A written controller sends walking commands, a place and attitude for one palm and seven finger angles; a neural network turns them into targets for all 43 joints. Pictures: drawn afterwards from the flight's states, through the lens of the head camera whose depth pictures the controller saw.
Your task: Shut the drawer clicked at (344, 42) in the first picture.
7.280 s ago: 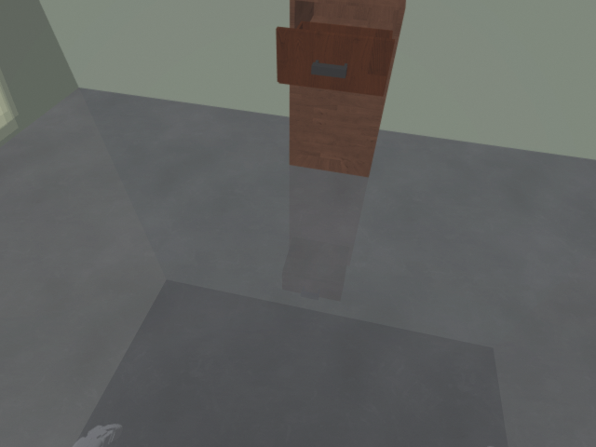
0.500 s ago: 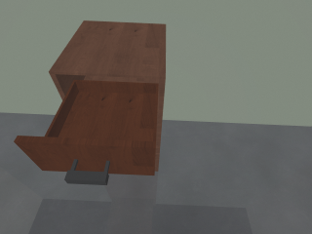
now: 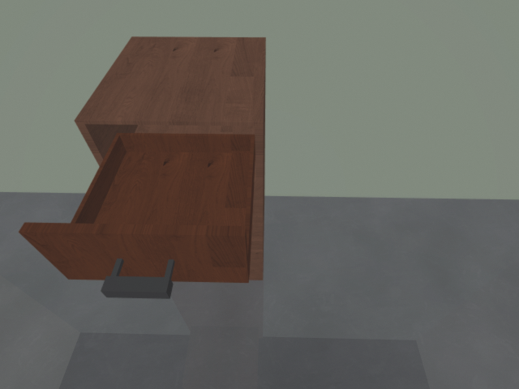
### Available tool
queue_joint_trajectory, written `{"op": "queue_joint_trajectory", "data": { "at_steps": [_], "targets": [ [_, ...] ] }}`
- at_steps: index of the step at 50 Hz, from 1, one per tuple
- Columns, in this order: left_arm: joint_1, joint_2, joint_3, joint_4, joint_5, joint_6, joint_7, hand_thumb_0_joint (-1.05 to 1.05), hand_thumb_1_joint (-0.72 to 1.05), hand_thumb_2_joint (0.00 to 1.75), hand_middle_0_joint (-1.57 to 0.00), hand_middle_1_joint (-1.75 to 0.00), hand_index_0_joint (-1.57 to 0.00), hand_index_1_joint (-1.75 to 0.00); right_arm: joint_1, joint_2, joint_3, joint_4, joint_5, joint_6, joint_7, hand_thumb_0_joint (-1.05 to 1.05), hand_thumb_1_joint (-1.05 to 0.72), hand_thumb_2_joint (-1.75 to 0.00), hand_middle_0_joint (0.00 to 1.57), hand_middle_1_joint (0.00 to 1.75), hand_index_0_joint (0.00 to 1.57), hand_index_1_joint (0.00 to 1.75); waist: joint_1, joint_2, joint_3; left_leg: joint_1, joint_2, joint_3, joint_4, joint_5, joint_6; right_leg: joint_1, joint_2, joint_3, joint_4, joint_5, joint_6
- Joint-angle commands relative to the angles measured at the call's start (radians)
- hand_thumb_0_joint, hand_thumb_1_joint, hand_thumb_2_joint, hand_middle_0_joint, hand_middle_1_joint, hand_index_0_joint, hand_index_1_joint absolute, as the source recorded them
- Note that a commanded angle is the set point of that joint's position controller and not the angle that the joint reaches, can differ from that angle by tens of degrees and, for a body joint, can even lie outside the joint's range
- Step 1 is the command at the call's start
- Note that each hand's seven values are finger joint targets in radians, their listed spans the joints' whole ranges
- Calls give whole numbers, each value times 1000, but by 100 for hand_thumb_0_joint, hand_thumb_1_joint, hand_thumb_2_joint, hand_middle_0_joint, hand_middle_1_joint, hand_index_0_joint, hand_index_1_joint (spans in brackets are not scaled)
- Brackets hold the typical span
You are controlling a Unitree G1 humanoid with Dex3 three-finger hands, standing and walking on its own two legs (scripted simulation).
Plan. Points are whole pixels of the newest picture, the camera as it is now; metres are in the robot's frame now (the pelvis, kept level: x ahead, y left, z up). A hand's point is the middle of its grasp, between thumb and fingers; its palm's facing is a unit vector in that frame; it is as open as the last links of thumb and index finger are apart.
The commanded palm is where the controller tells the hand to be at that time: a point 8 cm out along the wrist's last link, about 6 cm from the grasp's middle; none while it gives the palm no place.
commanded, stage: come to a stop and stand still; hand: left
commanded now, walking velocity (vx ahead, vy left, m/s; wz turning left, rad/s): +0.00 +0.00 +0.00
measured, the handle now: (141, 275) +0.31 +0.24 -0.06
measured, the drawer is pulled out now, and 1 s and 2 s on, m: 0.30 0.30 0.30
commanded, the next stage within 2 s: look again from close up in 0.48 s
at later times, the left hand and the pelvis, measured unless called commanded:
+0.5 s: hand out of the picture -0.09 +0.16 -0.17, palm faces +0.04 -0.99 -0.16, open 7.3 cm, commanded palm none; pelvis -0.04 +0.00 +0.01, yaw +0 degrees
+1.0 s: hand out of the picture +0.01 +0.21 -0.17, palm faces +0.02 -0.98 -0.22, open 7.3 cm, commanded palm none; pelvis -0.02 +0.03 +0.00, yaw +0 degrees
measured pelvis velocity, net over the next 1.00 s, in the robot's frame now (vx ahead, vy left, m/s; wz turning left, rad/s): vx -0.02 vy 0.03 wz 0.00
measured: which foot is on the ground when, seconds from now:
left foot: down 0.00-1.00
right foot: down 0.00-1.00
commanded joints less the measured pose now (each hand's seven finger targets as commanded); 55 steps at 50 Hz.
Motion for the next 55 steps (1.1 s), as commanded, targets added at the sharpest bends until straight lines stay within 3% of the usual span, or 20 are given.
{"op": "queue_joint_trajectory", "data": {
  "at_steps": [1,7,11,17,24,28,29,30,31,32,33,35,36,38,40,49,55],
  "targets": [
    [91,101,14,-26,1,-2,-1,0,90,90,-20,-30,-20,-30,45,-92,-8,-27,4,-11,4,0,-90,-90,20,30,20,30,3,-44,2,88,97,-84,-79,400,42,-44,-76,69,-131,402,-18],
    [102,96,3,1,0,-3,-11,0,90,90,-20,-30,-20,-30,53,-88,3,-2,3,-4,12,0,-90,-90,20,30,20,30,-2,-29,111,44,79,-87,-155,120,29,-109,-73,89,-241,121,-20],
    [119,91,1,19,0,-6,-15,0,90,90,-20,-30,-20,-30,83,-82,5,14,2,-3,14,0,-90,-90,20,30,20,30,-7,-8,114,45,76,-89,-181,34,25,-132,-66,94,-280,15,-24],
    [161,71,-3,51,-4,-14,-17,0,90,90,-20,-30,-20,-30,124,-72,10,40,3,-11,11,0,-90,-90,20,30,20,30,-7,12,89,36,75,-92,-181,47,23,-114,-67,95,-283,35,-31],
    [215,40,-9,89,-8,-22,-14,0,90,90,-20,-30,-20,-30,170,-54,17,75,6,-23,5,0,-90,-90,20,30,20,30,0,9,39,50,88,-90,-162,156,29,-65,-65,79,-249,149,-34],
    [232,26,-12,105,-7,-21,-12,0,90,90,-20,-30,-20,-30,183,-42,18,85,8,-25,2,0,-90,-90,20,30,20,30,1,-4,63,38,90,-92,-164,164,32,-71,-61,75,-240,165,-32],
    [237,52,-16,121,14,-57,18,0,90,90,-20,-30,-20,-30,53,-66,21,20,2,-42,16,0,-90,-90,20,30,20,30,31,20,111,-70,84,-64,49,198,0,-94,-122,150,-258,554,-20],
    [186,109,-2,74,1,-58,12,0,90,90,-20,-30,-20,-30,136,-11,12,-8,6,-23,17,0,-90,-90,20,30,20,30,-50,-5,42,-20,52,-65,42,10,10,-117,-165,162,-268,315,-52],
    [143,119,4,48,2,-58,4,0,90,90,-20,-30,-20,-30,141,-23,12,0,-5,-16,21,0,-90,-90,20,30,20,30,-47,45,62,8,46,-48,26,24,10,-148,-156,144,-260,256,-70],
    [125,95,0,51,0,-55,2,0,90,90,-20,-30,-20,-30,185,-27,12,4,-4,-18,20,0,-90,-90,20,30,20,30,-63,9,39,11,56,-61,14,38,17,-163,-120,112,-241,88,-74],
    [131,67,-2,50,-1,-52,1,0,90,90,-20,-30,-20,-30,203,-32,10,6,-6,-23,20,0,-90,-90,20,30,20,30,-60,10,34,1,60,-77,0,85,23,-161,-90,90,-214,60,-69],
    [145,47,-3,47,-4,-40,0,0,90,90,-20,-30,-20,-30,204,-51,9,0,-4,-30,16,0,-90,-90,20,30,20,30,-42,19,27,-38,80,-110,-53,94,40,-110,-49,66,-157,62,-55],
    [156,41,-2,45,-2,-35,-1,0,90,90,-20,-30,-20,-30,190,-53,7,-1,-5,-35,13,0,-90,-90,20,30,20,30,-28,59,31,-55,89,-122,-74,113,47,-91,-42,54,-137,90,-53],
    [162,37,-2,45,-2,-27,-2,0,90,90,-20,-30,-20,-30,171,-64,7,-9,-3,-33,11,0,-90,-90,20,30,20,30,-14,22,62,-98,92,-144,-106,72,56,-73,-33,49,-124,76,-45],
    [155,37,0,40,-2,-24,-4,0,90,90,-20,-30,-20,-30,166,-69,6,-13,-3,-34,10,0,-90,-90,20,30,20,30,-12,-23,74,-99,86,-142,-116,77,58,-72,-37,50,-124,90,-42],
    [132,59,3,21,-3,-13,-7,0,90,90,-20,-30,-20,-30,139,-92,6,-2,-4,-39,10,0,-90,-90,20,30,20,30,1,24,45,-35,94,-143,-162,150,64,-41,-47,38,-128,155,-22],
    [125,76,2,24,-4,-17,-8,0,90,90,-20,-30,-20,-30,132,-98,6,9,-1,-41,8,0,-90,-90,20,30,20,30,-5,5,-12,43,88,-108,-122,294,57,-15,-64,47,-145,252,-15]
  ]
}}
